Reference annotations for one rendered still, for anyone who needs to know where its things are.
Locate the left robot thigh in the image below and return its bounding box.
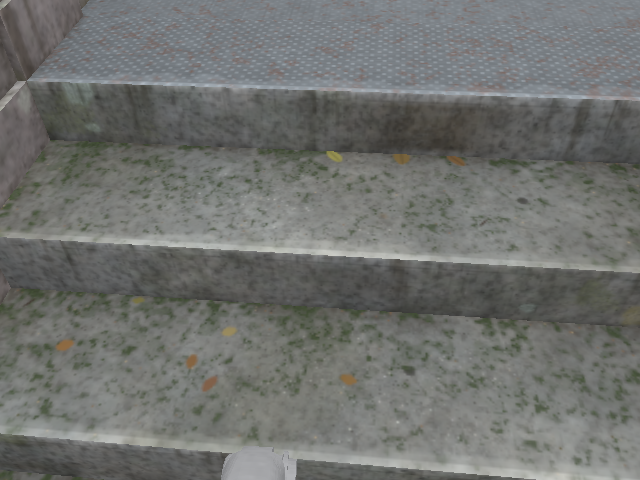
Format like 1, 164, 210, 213
221, 446, 297, 480

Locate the robot left shin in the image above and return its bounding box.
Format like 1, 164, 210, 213
221, 453, 234, 477

